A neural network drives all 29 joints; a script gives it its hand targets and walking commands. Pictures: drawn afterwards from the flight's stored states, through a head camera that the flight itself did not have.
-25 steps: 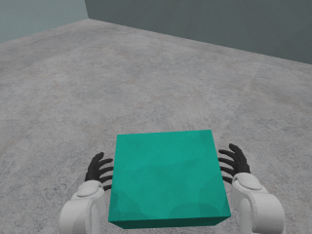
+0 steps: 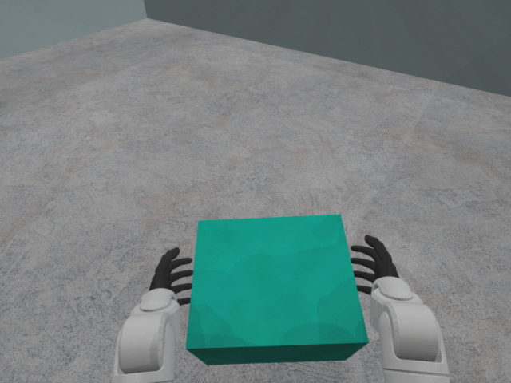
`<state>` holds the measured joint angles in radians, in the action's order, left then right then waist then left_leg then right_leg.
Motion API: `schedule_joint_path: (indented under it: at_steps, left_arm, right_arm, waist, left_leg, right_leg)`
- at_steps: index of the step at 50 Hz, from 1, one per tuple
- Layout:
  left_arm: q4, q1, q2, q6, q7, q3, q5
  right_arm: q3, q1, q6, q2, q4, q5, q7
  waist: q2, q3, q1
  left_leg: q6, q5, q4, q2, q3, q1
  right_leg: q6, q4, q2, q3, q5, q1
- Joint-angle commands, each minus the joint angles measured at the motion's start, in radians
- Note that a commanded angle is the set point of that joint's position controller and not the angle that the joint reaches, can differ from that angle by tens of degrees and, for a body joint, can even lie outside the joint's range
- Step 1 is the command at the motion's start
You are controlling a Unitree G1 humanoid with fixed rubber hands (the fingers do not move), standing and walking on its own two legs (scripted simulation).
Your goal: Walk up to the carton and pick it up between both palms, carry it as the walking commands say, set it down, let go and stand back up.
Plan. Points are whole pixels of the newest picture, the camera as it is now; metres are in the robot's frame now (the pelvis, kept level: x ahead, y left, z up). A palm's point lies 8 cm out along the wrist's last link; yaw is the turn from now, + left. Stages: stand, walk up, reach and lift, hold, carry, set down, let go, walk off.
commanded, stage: hold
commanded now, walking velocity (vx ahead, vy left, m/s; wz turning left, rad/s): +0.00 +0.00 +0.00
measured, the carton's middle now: (272, 291) +0.31 -0.01 -0.02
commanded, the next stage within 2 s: set down in 0.12 s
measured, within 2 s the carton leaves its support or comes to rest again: neither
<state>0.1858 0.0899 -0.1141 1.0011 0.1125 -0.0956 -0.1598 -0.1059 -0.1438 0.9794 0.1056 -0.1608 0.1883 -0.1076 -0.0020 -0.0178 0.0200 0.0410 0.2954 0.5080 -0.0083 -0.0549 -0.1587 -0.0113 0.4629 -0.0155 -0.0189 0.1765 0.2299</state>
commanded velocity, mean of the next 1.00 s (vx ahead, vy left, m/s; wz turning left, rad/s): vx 0.00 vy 0.00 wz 0.00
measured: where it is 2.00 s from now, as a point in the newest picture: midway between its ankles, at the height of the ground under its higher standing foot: outside the picture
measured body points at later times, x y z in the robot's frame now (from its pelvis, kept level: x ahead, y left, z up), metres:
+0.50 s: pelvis -0.01 -0.06 -0.01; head -0.02 -0.06 +0.44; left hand +0.30 +0.13 -0.01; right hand +0.33 -0.20 +0.02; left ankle -0.01 +0.09 -0.74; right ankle +0.05 -0.13 -0.74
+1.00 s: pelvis -0.01 -0.03 -0.03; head +0.12 -0.03 +0.40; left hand +0.33 +0.15 -0.10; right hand +0.34 -0.19 -0.07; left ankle -0.01 +0.09 -0.74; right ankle +0.05 -0.13 -0.74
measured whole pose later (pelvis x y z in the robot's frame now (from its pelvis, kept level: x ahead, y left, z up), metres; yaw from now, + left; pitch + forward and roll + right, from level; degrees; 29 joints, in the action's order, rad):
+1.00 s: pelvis -0.01 -0.03 -0.03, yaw +6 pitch +18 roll +0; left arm -0.55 0.46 -0.08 0.32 -0.03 -0.37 -0.29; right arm -0.43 -0.43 0.30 0.19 0.40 0.31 -0.01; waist 0.02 0.01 0.09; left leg 0.00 0.28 0.69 -0.05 0.08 -0.72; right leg -0.02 0.66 -0.06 0.06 0.21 0.76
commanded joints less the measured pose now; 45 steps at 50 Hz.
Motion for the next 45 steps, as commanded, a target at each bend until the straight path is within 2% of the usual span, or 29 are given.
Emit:
schedule_joint_path:
  at_steps: [1,2,3,4,6,7,9,10,11,13,15,19,20,21,23,24,25,26,27,30,31,34,35,36,37,41,42,44,45]
  left_arm:
    - [-0.268,0.116,-0.330,-0.305,-0.109,0.312,0.175]
    - [-0.070,0.274,-0.446,-0.371,-0.124,0.445,0.251]
    - [0.026,0.459,-0.638,-0.391,-0.135,0.579,0.320]
    - [0.125,0.508,-0.711,-0.398,-0.139,0.627,0.342]
    - [0.191,0.609,-0.740,-0.433,-0.164,0.715,0.374]
    - [0.084,0.580,-0.704,-0.443,-0.170,0.730,0.367]
    - [-0.170,0.573,-0.615,-0.437,-0.197,0.529,0.273]
    - [-0.304,0.523,-0.555,-0.437,-0.202,0.434,0.216]
    - [-0.453,0.468,-0.546,-0.427,-0.217,0.365,0.158]
    - [-0.574,0.543,-0.637,-0.416,-0.243,0.290,0.086]
    - [-0.681,0.637,-0.742,-0.443,-0.283,0.227,0.052]
    - [-0.693,0.913,-0.818,-0.516,-0.361,0.134,0.012]
    - [-0.696,0.961,-0.809,-0.515,-0.371,0.126,0.002]
    - [-0.705,0.948,-0.810,-0.531,-0.383,0.113,-0.007]
    - [-0.703,1.008,-0.803,-0.554,-0.409,0.135,-0.003]
    - [-0.699,1.001,-0.823,-0.567,-0.425,0.162,0.008]
    - [-0.717,0.983,-0.805,-0.564,-0.432,0.149,-0.016]
    - [-0.695,0.984,-0.799,-0.573,-0.440,0.184,0.003]
    - [-0.722,0.937,-0.805,-0.580,-0.452,0.173,0.001]
    - [-0.754,0.949,-0.771,-0.593,-0.471,0.175,0.016]
    - [-0.770,0.893,-0.762,-0.605,-0.472,0.158,0.006]
    - [-0.743,0.876,-0.725,-0.646,-0.456,0.145,-0.005]
    - [-0.738,0.881,-0.709,-0.657,-0.446,0.140,-0.006]
    - [-0.724,0.865,-0.718,-0.669,-0.439,0.154,-0.012]
    - [-0.728,0.837,-0.697,-0.686,-0.429,0.133,-0.023]
    - [-0.730,0.859,-0.700,-0.727,-0.401,0.125,-0.028]
    - [-0.736,0.847,-0.733,-0.727,-0.394,0.146,-0.025]
    - [-0.698,0.895,-0.753,-0.747,-0.386,0.189,-0.008]
    - [-0.686,0.907,-0.786,-0.753,-0.386,0.228,0.006]
  right_arm:
    - [0.295,-0.092,-0.258,0.173,0.175,-0.128,0.155]
    - [0.382,-0.218,-0.329,0.271,-0.012,-0.182,0.172]
    - [0.470,-0.294,-0.354,0.423,-0.054,-0.217,0.199]
    - [0.523,-0.329,-0.361,0.495,-0.078,-0.253,0.221]
    - [0.555,-0.384,-0.391,0.564,-0.101,-0.269,0.223]
    - [0.363,-0.306,-0.408,0.472,0.034,-0.192,0.217]
    - [0.286,-0.386,-0.397,0.407,0.181,-0.100,0.219]
    - [0.276,-0.365,-0.386,0.337,0.262,-0.089,0.220]
    - [0.265,-0.390,-0.367,0.361,0.378,-0.069,0.225]
    - [0.321,-0.492,-0.338,0.572,0.471,-0.076,0.268]
    - [0.332,-0.649,-0.349,0.749,0.527,-0.104,0.310]
    - [0.268,-0.816,-0.396,1.002,0.647,-0.117,0.357]
    - [0.228,-0.772,-0.403,1.011,0.708,-0.099,0.364]
    - [0.219,-0.756,-0.410,1.021,0.726,-0.084,0.361]
    - [0.172,-0.749,-0.437,1.041,0.770,-0.065,0.351]
    - [0.157,-0.721,-0.451,1.032,0.766,-0.043,0.340]
    - [0.134,-0.726,-0.459,1.021,0.766,-0.030,0.336]
    - [0.114,-0.646,-0.467,1.018,0.786,-0.013,0.321]
    - [0.116,-0.679,-0.481,0.992,0.736,-0.010,0.317]
    - [0.050,-0.612,-0.492,0.939,0.758,0.055,0.286]
    - [0.051,-0.636,-0.500,0.929,0.727,0.056,0.284]
    - [0.094,-0.623,-0.529,0.935,0.725,0.035,0.291]
    - [0.098,-0.612,-0.536,0.932,0.727,0.042,0.299]
    - [0.116,-0.605,-0.552,0.925,0.709,0.025,0.301]
    - [0.145,-0.617,-0.566,0.937,0.712,0.009,0.310]
    - [0.185,-0.669,-0.614,0.913,0.685,-0.004,0.336]
    - [0.191,-0.635,-0.625,0.894,0.685,-0.002,0.343]
    - [0.203,-0.646,-0.650,0.885,0.702,-0.010,0.354]
    - [0.209,-0.651,-0.666,0.864,0.677,-0.007,0.360]
  waist:
    - [0.064,0.061,-0.078]
    - [0.084,0.243,-0.044]
    - [0.097,0.460,-0.011]
    - [0.143,0.587,-0.017]
    - [0.119,0.702,0.043]
    - [0.085,0.603,0.249]
    - [-0.022,0.311,0.201]
    - [-0.035,0.190,0.150]
    - [-0.071,0.107,0.137]
    - [-0.102,0.027,0.078]
    - [-0.151,0.070,0.026]
    - [-0.081,0.229,-0.045]
    - [-0.011,0.219,-0.027]
    - [-0.047,0.203,-0.037]
    - [0.024,0.292,-0.004]
    - [0.006,0.327,0.031]
    - [0.039,0.302,0.025]
    - [0.060,0.300,0.065]
    - [0.039,0.314,0.060]
    - [0.018,0.322,0.130]
    - [-0.027,0.334,0.133]
    - [-0.020,0.366,0.077]
    - [-0.094,0.359,0.085]
    - [-0.031,0.384,0.073]
    - [-0.048,0.407,0.029]
    - [-0.036,0.474,0.004]
    - [-0.033,0.486,0.030]
    - [0.035,0.549,0.024]
    - [0.058,0.596,0.058]
  left_leg:
    - [-0.025,-0.227,-0.178,0.026,0.172,-0.085]
    - [-0.052,-0.452,-0.116,0.020,0.186,0.043]
    - [-0.083,-0.706,-0.075,0.017,0.200,0.196]
    - [-0.104,-0.922,-0.061,0.023,0.216,0.280]
    - [-0.097,-1.001,-0.044,0.017,0.234,0.371]
    - [-0.071,-0.585,-0.076,0.006,0.181,0.242]
    - [-0.048,-0.170,-0.144,-0.021,0.168,0.046]
    - [-0.036,-0.091,-0.153,-0.035,0.142,-0.022]
    - [-0.018,0.009,-0.154,-0.048,0.137,-0.051]
    - [0.000,0.139,-0.152,-0.053,0.147,-0.123]
    - [0.032,0.143,-0.128,-0.053,0.148,-0.153]
    - [0.049,0.104,-0.062,-0.067,0.129,-0.191]
    - [0.041,0.085,-0.060,-0.075,0.120,-0.184]
    - [0.044,0.052,-0.055,-0.075,0.124,-0.204]
    - [0.031,0.031,-0.039,-0.075,0.118,-0.178]
    - [0.033,-0.012,-0.034,-0.071,0.132,-0.151]
    - [0.030,-0.008,-0.032,-0.073,0.134,-0.172]
    - [0.022,-0.045,-0.032,-0.074,0.138,-0.171]
    - [0.026,-0.047,-0.037,-0.074,0.140,-0.168]
    - [0.014,-0.044,-0.014,-0.076,0.134,-0.233]
    - [0.020,-0.048,-0.024,-0.074,0.144,-0.231]
    - [0.021,-0.074,-0.019,-0.079,0.145,-0.305]
    - [0.030,-0.089,-0.032,-0.073,0.162,-0.300]
    - [0.025,-0.108,-0.013,-0.080,0.156,-0.331]
    - [0.028,-0.118,-0.005,-0.083,0.156,-0.370]
    - [0.031,-0.135,0.046,-0.090,0.146,-0.414]
    - [0.026,-0.186,0.060,-0.087,0.155,-0.382]
    - [0.007,-0.234,0.095,-0.089,0.146,-0.402]
    - [-0.005,-0.287,0.116,-0.091,0.148,-0.377]
  right_leg:
    - [-0.031,-0.047,-0.075,0.068,-0.063,-0.151]
    - [-0.036,-0.030,-0.088,0.078,-0.171,-0.158]
    - [-0.025,-0.034,-0.106,0.078,-0.291,-0.178]
    - [-0.020,-0.030,-0.111,0.080,-0.371,-0.209]
    - [-0.025,-0.024,-0.091,0.087,-0.436,-0.175]
    - [-0.035,-0.010,-0.076,0.095,-0.417,-0.129]
    - [-0.033,-0.037,-0.044,0.090,-0.159,-0.088]
    - [-0.035,-0.062,-0.037,0.098,-0.064,-0.076]
    - [-0.030,-0.076,-0.036,0.094,0.061,-0.060]
    - [-0.028,-0.062,-0.052,0.081,0.189,-0.093]
    - [-0.008,-0.052,-0.053,0.090,0.233,-0.090]
    - [0.021,-0.044,-0.030,0.168,0.239,-0.120]
    - [0.018,-0.046,-0.022,0.179,0.201,-0.094]
    - [0.026,-0.048,-0.021,0.188,0.169,-0.105]
    - [0.024,-0.057,0.001,0.215,0.159,-0.125]
    - [0.026,-0.050,-0.003,0.204,0.099,-0.119]
    - [0.025,-0.039,0.001,0.208,0.074,-0.096]
    - [0.024,-0.039,0.000,0.206,-0.019,-0.116]
    - [0.026,-0.034,-0.003,0.194,-0.044,-0.120]
    - [0.026,-0.029,0.004,0.204,-0.078,-0.138]
    - [0.038,-0.026,0.000,0.187,-0.078,-0.149]
    - [0.038,0.005,0.009,0.196,-0.191,-0.180]
    - [0.044,0.028,-0.004,0.167,-0.239,-0.140]
    - [0.042,0.048,0.003,0.181,-0.310,-0.153]
    - [0.046,0.077,0.005,0.183,-0.364,-0.157]
    - [0.036,0.128,-0.028,0.152,-0.316,-0.064]
    - [0.029,0.139,-0.038,0.139,-0.363,-0.007]
    - [0.015,0.175,-0.051,0.129,-0.367,0.037]
    - [0.010,0.186,-0.063,0.117,-0.396,0.082]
